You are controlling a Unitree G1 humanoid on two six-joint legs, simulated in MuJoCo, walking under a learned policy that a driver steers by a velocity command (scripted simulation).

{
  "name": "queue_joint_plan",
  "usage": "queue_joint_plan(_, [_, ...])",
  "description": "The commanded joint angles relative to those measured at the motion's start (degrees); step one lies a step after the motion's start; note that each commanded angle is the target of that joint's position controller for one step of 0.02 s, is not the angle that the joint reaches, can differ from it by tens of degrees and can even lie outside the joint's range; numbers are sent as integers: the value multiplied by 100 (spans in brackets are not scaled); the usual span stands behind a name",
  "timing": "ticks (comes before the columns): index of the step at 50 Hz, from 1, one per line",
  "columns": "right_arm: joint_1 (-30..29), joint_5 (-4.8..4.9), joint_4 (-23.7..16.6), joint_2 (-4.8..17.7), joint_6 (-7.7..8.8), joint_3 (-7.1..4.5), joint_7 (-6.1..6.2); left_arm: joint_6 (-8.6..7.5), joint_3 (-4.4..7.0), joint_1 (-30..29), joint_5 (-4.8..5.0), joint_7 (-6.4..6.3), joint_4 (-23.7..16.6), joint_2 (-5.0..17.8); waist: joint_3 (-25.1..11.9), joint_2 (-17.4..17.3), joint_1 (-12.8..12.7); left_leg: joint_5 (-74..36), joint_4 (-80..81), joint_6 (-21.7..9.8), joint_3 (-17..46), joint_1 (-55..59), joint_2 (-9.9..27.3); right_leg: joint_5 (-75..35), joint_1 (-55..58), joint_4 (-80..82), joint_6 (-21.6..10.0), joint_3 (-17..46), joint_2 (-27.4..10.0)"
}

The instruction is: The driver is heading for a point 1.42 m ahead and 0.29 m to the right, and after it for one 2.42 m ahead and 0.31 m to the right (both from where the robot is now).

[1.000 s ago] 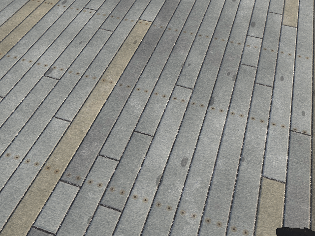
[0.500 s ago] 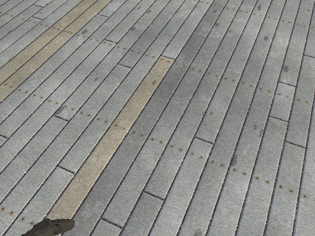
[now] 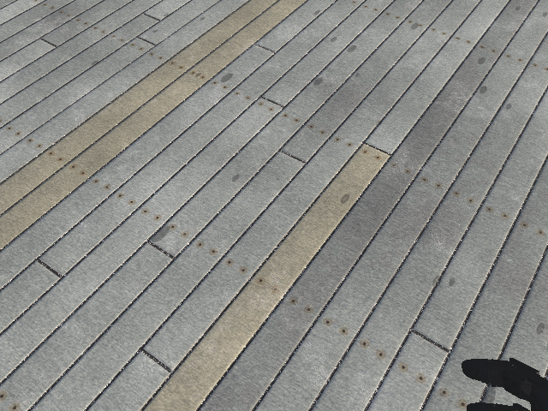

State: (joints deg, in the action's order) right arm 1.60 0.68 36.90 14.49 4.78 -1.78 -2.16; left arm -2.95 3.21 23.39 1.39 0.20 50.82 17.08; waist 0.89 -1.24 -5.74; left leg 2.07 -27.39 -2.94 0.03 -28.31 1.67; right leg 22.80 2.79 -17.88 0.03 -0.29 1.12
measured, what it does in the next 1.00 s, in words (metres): walks ahead, turning right: left foot, then right foot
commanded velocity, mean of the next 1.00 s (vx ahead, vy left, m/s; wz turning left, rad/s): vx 0.50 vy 0.00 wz -0.35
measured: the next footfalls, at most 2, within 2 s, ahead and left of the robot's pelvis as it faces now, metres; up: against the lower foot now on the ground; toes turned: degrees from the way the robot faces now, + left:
left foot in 0.02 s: +0.17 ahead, +0.12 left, +0.00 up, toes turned +1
right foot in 0.56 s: +0.42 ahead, -0.16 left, +0.00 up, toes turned -19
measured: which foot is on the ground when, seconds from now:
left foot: up 0.00-0.00, down 0.02-0.56, up 0.58-1.00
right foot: down 0.00-0.02, up 0.04-0.54, down 0.56-1.00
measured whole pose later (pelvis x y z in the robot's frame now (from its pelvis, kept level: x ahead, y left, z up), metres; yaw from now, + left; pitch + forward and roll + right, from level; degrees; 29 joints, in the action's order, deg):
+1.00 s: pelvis +0.53 -0.10 +0.01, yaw -23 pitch +2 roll -2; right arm 3.4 0.2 43.0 15.3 5.4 -2.1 -2.0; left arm -3.2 3.6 19.6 0.8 -0.1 45.9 16.1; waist 1.2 -2.4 -4.3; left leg -3.1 -29.6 0.2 1.5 -33.1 3.5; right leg 19.1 0.5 -16.9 -3.0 3.3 4.7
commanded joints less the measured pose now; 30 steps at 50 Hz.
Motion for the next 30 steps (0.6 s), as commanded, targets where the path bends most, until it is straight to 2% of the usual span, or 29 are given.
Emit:
queue_joint_plan(1, [2146, -126, 114, 1420, 65, -536, 127, -30, 41, -259, -150, -49, -460, 587, -1596, -121, 1388, -182, -147, -655, 1075, 3637, 1016, -3005, -1742, -3011, -462, 255, -756])
queue_joint_plan(2, [2321, -135, 214, 1766, 23, -590, 114, -147, -150, 509, -94, -19, -531, -54, -2303, -1625, 1001, 856, 408, -1514, 3578, 5259, 2278, 881, -3867, -4855, -147, 214, 166])
queue_joint_plan(3, [2348, -76, 204, 1174, 2, -462, 122, -215, 8, 160, 49, 2, -424, 616, -2052, -985, 1274, 1784, 793, -1396, 3825, 4958, 2148, 1047, -4479, -5490, -159, 817, -99])
queue_joint_plan(4, [1984, -56, 207, 968, 11, -379, 145, -244, 98, -361, 144, 15, -588, 859, -1175, -718, 1231, 1673, 939, -1129, 2914, 4221, 1958, 522, -4755, -5546, -191, 739, -343])
queue_joint_plan(5, [1611, -80, 203, 834, 23, -328, 145, -234, 97, -617, 108, -5, -629, 786, -764, -391, 1050, 1277, 1121, -978, 2287, 3467, 1710, 27, -4567, -5334, -160, 619, -585])
queue_joint_plan(6, [1324, -100, 215, 668, 47, -284, 127, -192, 122, -717, 33, -17, -642, 725, -420, -369, 888, 915, 1340, -905, 1815, 2872, 1510, -290, -4394, -5053, -118, 609, -719])
queue_joint_plan(8, [1063, -149, 283, 551, 143, -273, 110, -34, 123, -458, 42, -22, -566, 493, -251, -496, 596, 469, 1731, -837, 1176, 2184, 1331, -662, -3843, -4844, -52, 645, -870])
queue_joint_plan(9, [1028, -143, 343, 567, 189, -290, 110, 31, 111, -428, 42, -25, -562, 374, -181, -426, 533, 192, 1851, -865, 931, 2017, 1334, -747, -3804, -4779, -15, 640, -887])
queue_joint_plan(11, [1010, -162, 462, 679, 238, -337, 136, 112, 118, -606, 19, -42, -656, 305, -7, -292, 487, -208, 2003, -874, 494, 1912, 1340, -1128, -4034, -4517, 54, 707, -902])
queue_joint_plan(14, [1095, -173, 612, 784, 221, -373, 202, 98, 112, -966, -8, 13, -788, 252, 106, -194, 562, -550, 2065, -784, -125, 2093, 1217, -2039, -4239, -3641, 81, 685, -859])
queue_joint_plan(17, [1226, -133, 722, 923, 171, -403, 259, 53, 52, -1555, -28, 129, -975, 137, 263, -101, 787, -627, 2117, -659, -618, 2218, 1152, -2708, -4064, -2669, 12, 313, -781])
queue_joint_plan(20, [1554, -65, 901, 1049, 66, -449, 286, 51, 11, -2112, -28, 226, -1251, 87, 444, -25, 1004, -791, 1985, -620, -820, 2801, 1338, -2616, -4262, -2113, -118, 95, -730])
queue_joint_plan(22, [1674, -6, 991, 1117, -32, -480, 292, 57, 19, -2326, -24, 291, -1427, 125, 484, -64, 1030, -1208, 1734, -556, -921, 3257, 1464, -2226, -4375, -1903, -243, -61, -656])
queue_joint_plan(23, [1660, 18, 1007, 1165, -79, -496, 300, 62, 39, -2341, -22, 321, -1496, 165, 444, -117, 971, -1753, 1521, -500, -996, 3414, 1500, -1963, -4273, -1829, -329, -176, -566])
queue_joint_plan(25, [1553, 53, 978, 1335, -166, -541, 345, 94, 142, -2049, -24, 346, -1540, 350, 97, -349, 700, -3705, 734, -367, -1155, 3585, 1493, -1351, -3591, -1842, -553, -529, -192])
queue_joint_plan(26, [1489, 62, 958, 1398, -219, -555, 368, 111, 247, -1536, -10, 337, -1450, 526, -214, -414, 387, -4434, -47, -289, -1232, 3519, 1430, -1133, -2913, -1816, -699, -664, 47])
queue_joint_plan(27, [1379, 86, 926, 1380, -247, -532, 390, 122, 422, -637, 2, 278, -1230, 811, -671, -310, -122, -4287, -1231, -107, -1374, 3025, 1220, -1464, -1599, -1407, -918, -652, 277])
queue_joint_plan(28, [1477, -44, 821, 1141, -194, -430, 403, 190, 617, 225, 5, 146, -1041, 1328, -1206, 360, -426, -2291, -3011, 165, -1379, 1559, 948, -1563, 179, -1261, -1271, 597, -424])
queue_joint_plan(29, [1874, -166, 481, 374, -9, -179, 314, 147, 664, -160, 61, 117, -1203, 1830, -1741, 1775, 283, 2887, -5199, 566, -733, -1053, -427, -766, 1993, -509, -2530, 4056, -1888])
queue_joint_plan(30, [1362, 29, 435, 866, 249, -252, 201, 83, 504, 22, -8, 146, -1299, 1327, -2229, 957, -152, 3020, -5552, 410, 576, -1683, -279, -273, 2163, 121, -2509, 4706, -2061])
